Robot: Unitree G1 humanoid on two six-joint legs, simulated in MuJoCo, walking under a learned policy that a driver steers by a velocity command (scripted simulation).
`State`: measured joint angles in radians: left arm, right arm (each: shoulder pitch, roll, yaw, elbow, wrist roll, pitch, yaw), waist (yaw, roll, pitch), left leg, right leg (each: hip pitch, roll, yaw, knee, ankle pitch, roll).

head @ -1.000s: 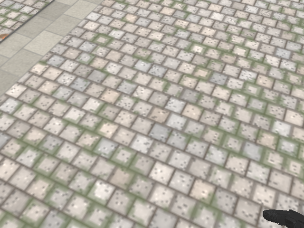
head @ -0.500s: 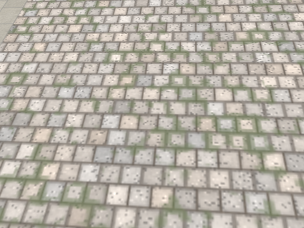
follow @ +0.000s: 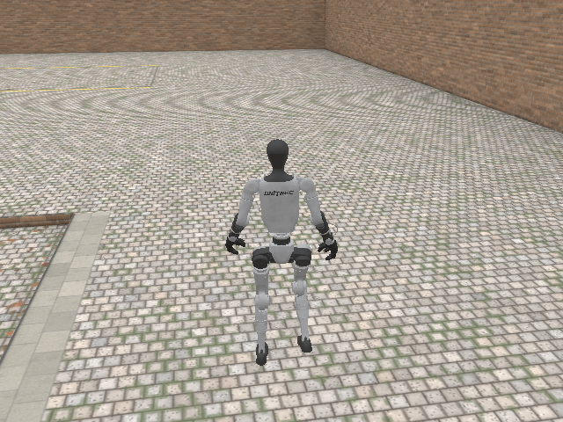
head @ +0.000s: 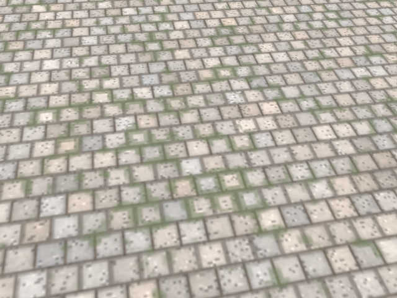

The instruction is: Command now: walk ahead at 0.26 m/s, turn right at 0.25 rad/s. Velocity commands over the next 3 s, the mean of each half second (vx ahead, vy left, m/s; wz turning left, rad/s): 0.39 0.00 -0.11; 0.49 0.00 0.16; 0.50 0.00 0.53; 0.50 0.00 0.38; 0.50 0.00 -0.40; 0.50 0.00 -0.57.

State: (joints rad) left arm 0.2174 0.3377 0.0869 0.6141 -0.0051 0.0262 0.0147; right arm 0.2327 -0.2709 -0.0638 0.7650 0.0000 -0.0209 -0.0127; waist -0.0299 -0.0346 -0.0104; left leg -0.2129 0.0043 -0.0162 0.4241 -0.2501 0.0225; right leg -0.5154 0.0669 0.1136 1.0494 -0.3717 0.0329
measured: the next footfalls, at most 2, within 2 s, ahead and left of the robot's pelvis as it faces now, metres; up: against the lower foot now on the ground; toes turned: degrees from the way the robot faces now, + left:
right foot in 0.22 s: +0.10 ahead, -0.16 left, +0.00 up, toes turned -1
left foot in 0.70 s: +0.46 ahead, +0.07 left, +0.00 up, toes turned +0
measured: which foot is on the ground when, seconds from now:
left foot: down 0.00-0.22, up 0.24-0.68, down 0.70-1.00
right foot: up 0.00-0.20, down 0.22-0.70, up 0.72-1.00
